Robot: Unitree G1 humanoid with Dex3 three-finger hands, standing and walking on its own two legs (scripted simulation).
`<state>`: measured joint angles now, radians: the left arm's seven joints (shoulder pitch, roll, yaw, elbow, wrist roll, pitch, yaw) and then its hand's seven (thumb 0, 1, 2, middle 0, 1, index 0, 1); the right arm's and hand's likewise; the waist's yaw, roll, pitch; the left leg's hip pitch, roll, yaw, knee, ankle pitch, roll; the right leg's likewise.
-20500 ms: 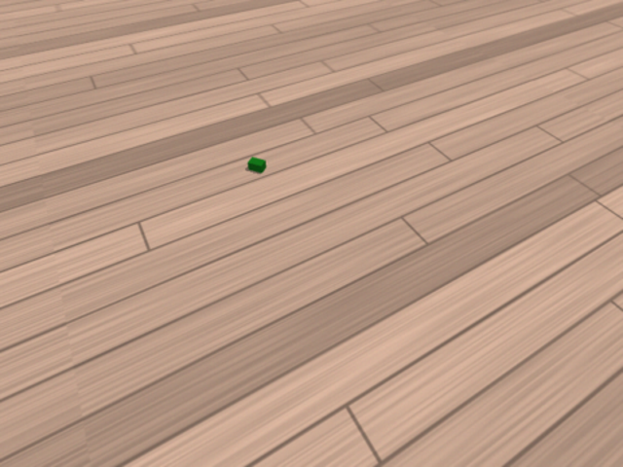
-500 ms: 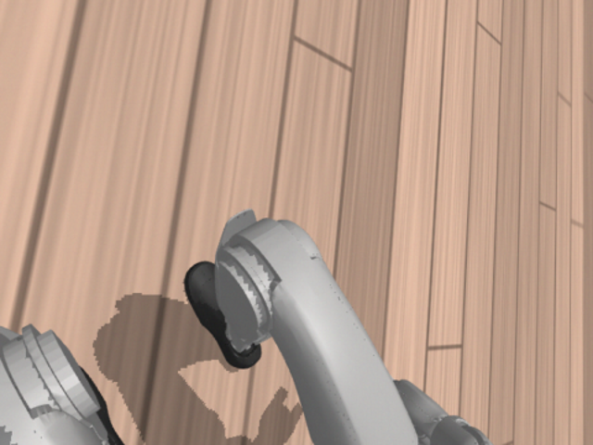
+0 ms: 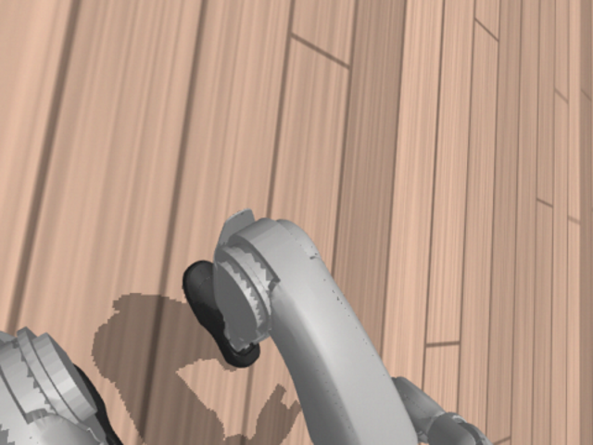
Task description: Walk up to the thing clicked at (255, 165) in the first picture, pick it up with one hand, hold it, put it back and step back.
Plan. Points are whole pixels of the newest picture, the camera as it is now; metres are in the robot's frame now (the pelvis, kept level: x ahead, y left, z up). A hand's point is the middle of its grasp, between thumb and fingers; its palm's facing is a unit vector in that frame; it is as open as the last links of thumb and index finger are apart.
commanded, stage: close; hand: left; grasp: from above
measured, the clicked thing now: out of the picture +0.50 +0.35 -0.30
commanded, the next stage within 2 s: settle in 0.70 s
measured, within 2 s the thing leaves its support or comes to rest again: leaves its support in 1.14 s
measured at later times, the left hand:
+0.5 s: hand out of the picture +0.49 +0.33 -0.27, palm faces -0.42 -0.16 -0.89, open 7.7 cm
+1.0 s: hand out of the picture +0.49 +0.34 -0.27, palm faces -0.42 -0.16 -0.89, open 7.7 cm
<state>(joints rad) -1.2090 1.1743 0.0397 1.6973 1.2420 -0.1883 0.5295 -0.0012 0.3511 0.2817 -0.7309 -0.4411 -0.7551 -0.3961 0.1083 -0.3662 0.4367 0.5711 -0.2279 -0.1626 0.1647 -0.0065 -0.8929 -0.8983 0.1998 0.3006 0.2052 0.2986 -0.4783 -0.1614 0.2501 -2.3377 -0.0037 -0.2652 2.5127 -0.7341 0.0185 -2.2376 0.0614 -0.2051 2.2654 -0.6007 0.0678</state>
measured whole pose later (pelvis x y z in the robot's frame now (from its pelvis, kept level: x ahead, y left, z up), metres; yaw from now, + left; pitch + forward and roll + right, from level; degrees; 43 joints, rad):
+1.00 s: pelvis +0.00 +0.00 +0.00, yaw +0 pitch +30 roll -18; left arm -1.21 1.19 0.07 1.65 1.25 -0.18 0.49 0.00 0.38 0.13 -0.90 -0.28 -0.92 -0.25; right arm 0.12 -0.37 0.45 0.55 -0.23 -0.14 0.15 -0.01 -0.91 -0.90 0.20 0.30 0.21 0.30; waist -0.48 -0.16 0.25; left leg -2.34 0.00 -0.26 2.51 -0.72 0.03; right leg -2.24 0.06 -0.21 2.26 -0.59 0.06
